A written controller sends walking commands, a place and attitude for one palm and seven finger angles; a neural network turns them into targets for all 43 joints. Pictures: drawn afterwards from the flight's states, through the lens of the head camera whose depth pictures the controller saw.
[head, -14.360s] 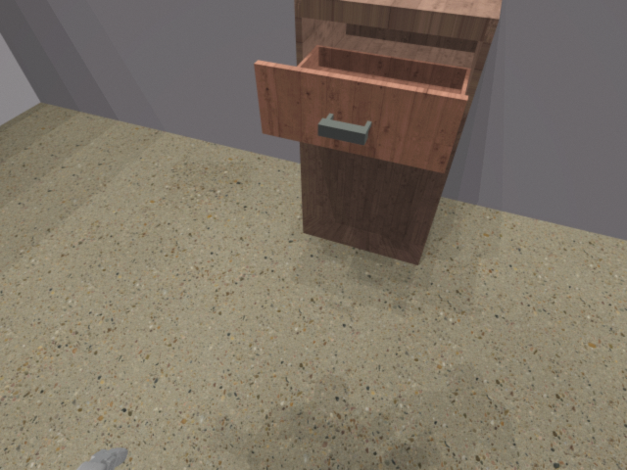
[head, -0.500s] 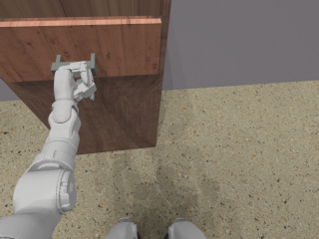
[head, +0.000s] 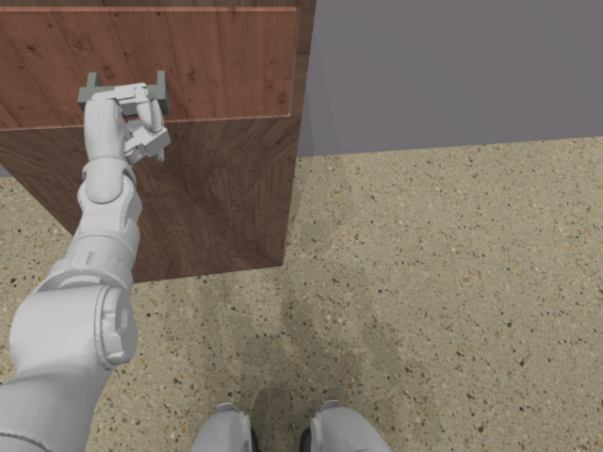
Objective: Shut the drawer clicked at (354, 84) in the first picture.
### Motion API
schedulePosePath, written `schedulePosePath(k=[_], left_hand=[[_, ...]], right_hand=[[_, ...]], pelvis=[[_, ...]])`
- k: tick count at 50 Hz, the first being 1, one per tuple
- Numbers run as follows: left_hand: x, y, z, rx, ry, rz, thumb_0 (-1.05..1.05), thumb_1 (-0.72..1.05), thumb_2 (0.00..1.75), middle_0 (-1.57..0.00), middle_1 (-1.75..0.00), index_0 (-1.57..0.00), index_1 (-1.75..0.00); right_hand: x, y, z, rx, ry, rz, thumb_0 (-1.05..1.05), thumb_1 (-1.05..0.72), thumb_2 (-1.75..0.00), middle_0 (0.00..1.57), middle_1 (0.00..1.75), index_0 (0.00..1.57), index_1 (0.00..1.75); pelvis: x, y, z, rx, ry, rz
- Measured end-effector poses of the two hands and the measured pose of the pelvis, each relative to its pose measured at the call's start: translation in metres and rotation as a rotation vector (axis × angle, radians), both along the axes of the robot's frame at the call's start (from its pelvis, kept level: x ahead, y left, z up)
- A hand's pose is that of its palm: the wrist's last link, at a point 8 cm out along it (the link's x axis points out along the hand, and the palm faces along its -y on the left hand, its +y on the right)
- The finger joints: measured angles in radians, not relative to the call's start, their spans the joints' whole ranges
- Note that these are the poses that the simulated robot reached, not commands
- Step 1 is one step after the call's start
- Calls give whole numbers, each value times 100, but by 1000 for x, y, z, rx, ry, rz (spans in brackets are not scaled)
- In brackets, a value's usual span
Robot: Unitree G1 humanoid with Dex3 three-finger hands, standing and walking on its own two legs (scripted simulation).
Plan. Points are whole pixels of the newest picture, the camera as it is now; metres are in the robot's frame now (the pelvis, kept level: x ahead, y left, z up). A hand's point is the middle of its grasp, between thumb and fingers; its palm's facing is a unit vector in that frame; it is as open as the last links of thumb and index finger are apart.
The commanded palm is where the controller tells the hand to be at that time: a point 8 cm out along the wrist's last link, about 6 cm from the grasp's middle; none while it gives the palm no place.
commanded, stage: pull the fist back off the drawer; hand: left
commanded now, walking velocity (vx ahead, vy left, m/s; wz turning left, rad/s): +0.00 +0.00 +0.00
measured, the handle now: (127, 89) +0.59 +0.18 +0.08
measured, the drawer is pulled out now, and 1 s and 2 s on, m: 0.00 0.00 0.00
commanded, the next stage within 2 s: draw the hand back to the body in 0.80 s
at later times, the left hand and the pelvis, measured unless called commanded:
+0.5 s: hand (162, 129) +0.52 +0.13 +0.08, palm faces +0.08 -1.00 -0.02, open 2.9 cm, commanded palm +0.49 +0.17 +0.08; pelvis -0.01 +0.00 +0.00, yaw -1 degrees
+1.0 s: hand (155, 144) +0.49 +0.14 +0.09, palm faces +0.09 -1.00 -0.02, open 3.3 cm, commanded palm +0.44 +0.19 +0.10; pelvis +0.04 -0.01 +0.01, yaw -1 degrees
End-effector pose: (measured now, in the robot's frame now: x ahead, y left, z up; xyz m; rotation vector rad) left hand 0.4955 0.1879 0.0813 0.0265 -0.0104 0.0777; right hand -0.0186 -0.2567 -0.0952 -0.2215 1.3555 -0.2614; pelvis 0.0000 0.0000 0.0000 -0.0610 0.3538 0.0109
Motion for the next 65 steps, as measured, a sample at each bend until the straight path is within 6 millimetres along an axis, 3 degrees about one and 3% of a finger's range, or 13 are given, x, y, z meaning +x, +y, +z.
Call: schedulePosePath(k=[19, 28, 35, 44, 50, 58, 65], left_hand=[[0, -1, 2, 12, 12, -2, -6, 66, 97, -140, -160, -140, -160], [-4, -8, 4, -11, -4, -1, -1, 78, 93, -140, -160, -140, -160], [-10, -9, 3, -11, -13, 1, 0, 85, 91, -140, -160, -140, -160], [-26, -2, -6, -6, 3, 13, 2, 89, 90, -140, -160, -140, -160], [-31, 0, 6, -4, -46, 7, 2, 90, 90, -140, -160, -140, -160], [-77, 22, 36, 4, -31, 3, 2, 90, 90, -140, -160, -140, -160], [-129, 38, 49, 0, -25, 12, 2, 90, 90, -140, -160, -140, -160]], right_hand=[[-28, -1, 5, -22, 17, -1, 0, -91, -90, 20, 30, 21, 30], [-18, 4, 2, 19, 12, -25, 0, -91, -90, 20, 30, 21, 30], [13, 5, 2, 49, -27, -35, 1, -91, -90, 20, 30, 21, 30], [72, -1, 2, 63, -103, 6, 1, -91, -90, 20, 30, 21, 30], [105, -7, 4, 59, -164, 24, 1, -91, -90, 20, 30, 21, 30], [147, -6, 24, 89, -302, 40, 1, -91, -90, 20, 30, 20, 30], [190, -5, 46, 68, -449, 121, 1, -91, -90, 20, 30, 20, 30]], pelvis=[[-14, 2, -3, -8, 10, 2], [-3, 3, 2, 2, -3, -20], [13, 2, 7, 14, -15, -38], [30, -2, 12, 20, -35, -29], [38, -6, 15, 25, -40, -31], [52, -11, 32, 37, -113, -33], [47, -13, 39, 35, -179, -3]])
